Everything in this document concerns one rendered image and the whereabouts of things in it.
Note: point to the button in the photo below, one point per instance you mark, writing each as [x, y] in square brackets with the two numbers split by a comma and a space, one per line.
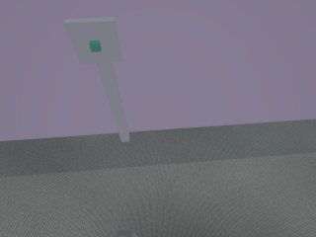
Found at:
[95, 45]

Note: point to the panel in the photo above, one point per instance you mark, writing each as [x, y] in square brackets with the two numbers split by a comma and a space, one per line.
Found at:
[81, 31]

